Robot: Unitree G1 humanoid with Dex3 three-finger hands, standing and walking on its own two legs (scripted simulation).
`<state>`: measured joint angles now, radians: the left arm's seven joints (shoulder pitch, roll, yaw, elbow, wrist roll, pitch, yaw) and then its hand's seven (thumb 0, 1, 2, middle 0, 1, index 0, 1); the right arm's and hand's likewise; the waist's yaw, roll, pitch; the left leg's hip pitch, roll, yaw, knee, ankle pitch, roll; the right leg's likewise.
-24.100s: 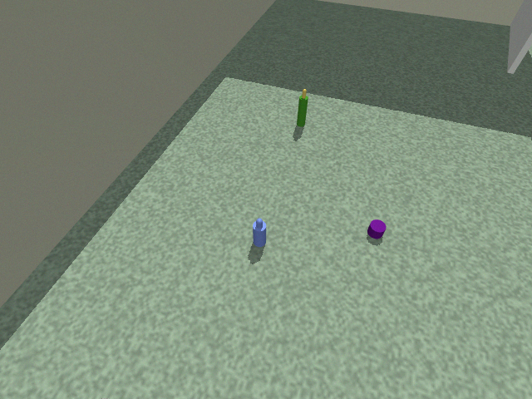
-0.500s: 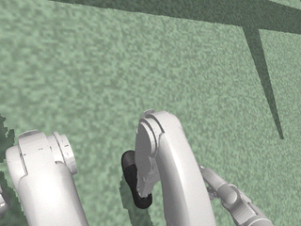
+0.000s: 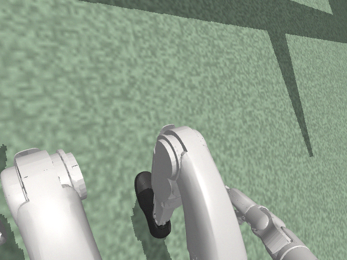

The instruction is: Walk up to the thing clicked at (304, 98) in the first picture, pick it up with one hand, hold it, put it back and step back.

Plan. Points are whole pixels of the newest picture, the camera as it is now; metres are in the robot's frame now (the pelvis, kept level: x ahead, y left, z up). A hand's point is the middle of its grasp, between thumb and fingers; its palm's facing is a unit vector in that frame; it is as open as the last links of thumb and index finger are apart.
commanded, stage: open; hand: left
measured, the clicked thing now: out of the picture +0.42 +0.31 -0.17
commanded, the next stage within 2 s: withdraw in 0.40 s
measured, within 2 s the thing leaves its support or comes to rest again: rests again in 0.32 s
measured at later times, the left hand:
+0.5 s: hand out of the picture +0.43 +0.30 -0.15, palm faces +0.39 -0.92 +0.03, open 14.0 cm
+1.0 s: hand out of the picture +0.40 +0.38 -0.05, palm faces +0.36 -0.93 -0.09, open 17.3 cm
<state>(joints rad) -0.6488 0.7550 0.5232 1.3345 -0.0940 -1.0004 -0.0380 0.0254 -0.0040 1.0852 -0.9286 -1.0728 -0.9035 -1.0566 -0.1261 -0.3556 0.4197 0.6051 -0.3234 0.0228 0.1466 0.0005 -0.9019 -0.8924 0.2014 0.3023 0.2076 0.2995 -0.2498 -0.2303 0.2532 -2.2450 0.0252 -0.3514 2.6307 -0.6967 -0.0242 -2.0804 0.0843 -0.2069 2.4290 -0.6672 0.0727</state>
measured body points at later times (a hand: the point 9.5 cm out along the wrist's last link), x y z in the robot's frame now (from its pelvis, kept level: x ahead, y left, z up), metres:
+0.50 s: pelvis +0.00 +0.00 +0.00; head +0.22 +0.18 +0.35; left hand +0.40 +0.34 -0.15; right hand +0.16 -0.25 -0.05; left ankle +0.08 +0.13 -0.25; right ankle +0.13 -0.13 -0.25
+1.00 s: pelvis +0.00 +0.00 +0.02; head +0.19 +0.15 +0.40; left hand +0.38 +0.42 -0.04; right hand +0.19 -0.25 -0.04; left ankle +0.08 +0.13 -0.25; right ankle +0.13 -0.13 -0.25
